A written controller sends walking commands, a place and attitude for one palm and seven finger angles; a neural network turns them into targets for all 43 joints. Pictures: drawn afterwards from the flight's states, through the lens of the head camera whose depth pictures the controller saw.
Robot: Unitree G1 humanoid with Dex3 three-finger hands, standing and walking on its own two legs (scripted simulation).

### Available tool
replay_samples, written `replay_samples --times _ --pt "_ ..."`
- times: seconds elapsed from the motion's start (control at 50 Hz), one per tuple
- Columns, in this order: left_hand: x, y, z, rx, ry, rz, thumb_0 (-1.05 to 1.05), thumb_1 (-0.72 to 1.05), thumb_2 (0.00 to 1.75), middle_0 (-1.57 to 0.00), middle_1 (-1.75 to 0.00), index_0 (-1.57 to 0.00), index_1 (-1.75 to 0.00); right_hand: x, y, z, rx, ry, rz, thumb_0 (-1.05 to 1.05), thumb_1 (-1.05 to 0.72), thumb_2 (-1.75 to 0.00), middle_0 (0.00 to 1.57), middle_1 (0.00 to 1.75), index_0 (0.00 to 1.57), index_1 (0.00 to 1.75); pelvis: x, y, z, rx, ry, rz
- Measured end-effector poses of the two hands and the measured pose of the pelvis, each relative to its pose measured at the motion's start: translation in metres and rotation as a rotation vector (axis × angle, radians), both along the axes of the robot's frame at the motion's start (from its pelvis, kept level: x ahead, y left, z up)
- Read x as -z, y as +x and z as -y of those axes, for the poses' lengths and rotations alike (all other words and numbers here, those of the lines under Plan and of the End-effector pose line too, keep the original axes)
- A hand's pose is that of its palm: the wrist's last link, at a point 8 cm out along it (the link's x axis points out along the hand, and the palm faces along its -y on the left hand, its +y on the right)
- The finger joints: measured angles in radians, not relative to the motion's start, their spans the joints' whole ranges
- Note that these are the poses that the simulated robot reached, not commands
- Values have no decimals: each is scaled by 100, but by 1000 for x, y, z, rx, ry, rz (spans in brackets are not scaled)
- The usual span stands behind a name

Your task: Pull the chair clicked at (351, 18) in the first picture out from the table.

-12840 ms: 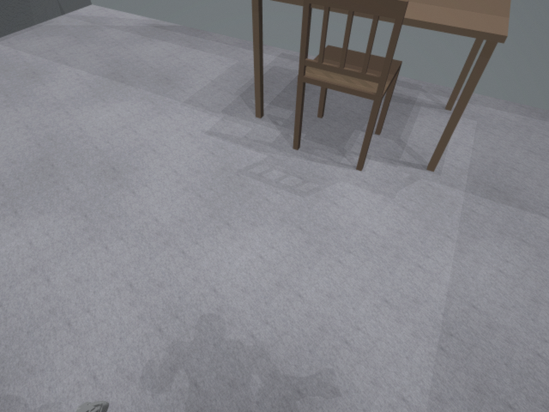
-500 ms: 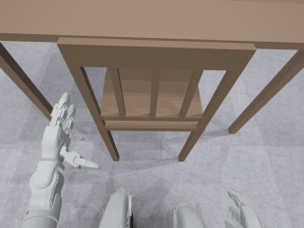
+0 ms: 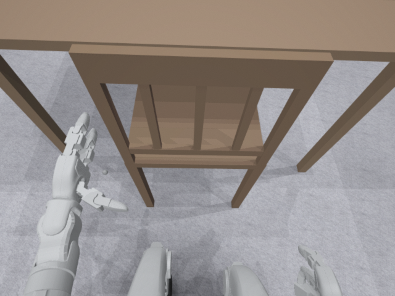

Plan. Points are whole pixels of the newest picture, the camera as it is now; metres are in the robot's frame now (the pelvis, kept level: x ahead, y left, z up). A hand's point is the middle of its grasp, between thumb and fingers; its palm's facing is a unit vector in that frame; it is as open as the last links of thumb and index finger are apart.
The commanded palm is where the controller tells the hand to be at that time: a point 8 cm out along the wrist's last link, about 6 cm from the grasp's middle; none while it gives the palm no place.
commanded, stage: push the fingers through the gap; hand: left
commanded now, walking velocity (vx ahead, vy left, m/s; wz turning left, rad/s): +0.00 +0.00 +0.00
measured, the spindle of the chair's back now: (198, 120) +0.48 +0.02 +0.01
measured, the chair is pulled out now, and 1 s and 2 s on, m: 0.00 0.00 0.00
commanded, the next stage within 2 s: hook a spindle and tug to test in 1.42 s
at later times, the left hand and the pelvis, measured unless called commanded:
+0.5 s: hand (107, 146) +0.40 +0.20 +0.03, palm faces +0.03 -1.00 -0.05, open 16.9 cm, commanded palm +0.38 +0.25 +0.03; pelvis +0.00 +0.00 +0.00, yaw -1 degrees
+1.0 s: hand (112, 129) +0.44 +0.20 +0.03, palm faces +0.04 -1.00 -0.04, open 16.9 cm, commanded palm +0.42 +0.24 +0.03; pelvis +0.00 +0.01 +0.00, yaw -1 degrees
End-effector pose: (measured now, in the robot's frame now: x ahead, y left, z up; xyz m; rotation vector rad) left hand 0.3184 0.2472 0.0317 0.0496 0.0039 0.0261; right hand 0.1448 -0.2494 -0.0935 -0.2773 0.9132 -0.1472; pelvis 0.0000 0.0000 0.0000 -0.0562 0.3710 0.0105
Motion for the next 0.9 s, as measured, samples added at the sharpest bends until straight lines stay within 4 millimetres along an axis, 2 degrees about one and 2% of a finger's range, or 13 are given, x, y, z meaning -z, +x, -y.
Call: replay_samples --times 0.18,0.46,0.9 --pt "-2 26 3 9 3 -5 -1 -50 30 -6 -8 -6 -8 5 -14 2 24 6 -45 1 -90 -90 20 30 20 30 0 1 0 7 3 -11" --pt "2 54 -7 -6 -4 -14 -1 -50 30 -6 -8 -6 -8 9 -39 6 59 -5 -139 1 -90 -90 20 30 20 30 0 3 -3 12 0 -28" --pt "-3 88 -2 -6 -5 7 -2 -50 30 -6 -8 -6 -8 12 -55 -2 75 0 -198 1 -90 -90 20 30 20 30 2 0 -10 16 -9 -41"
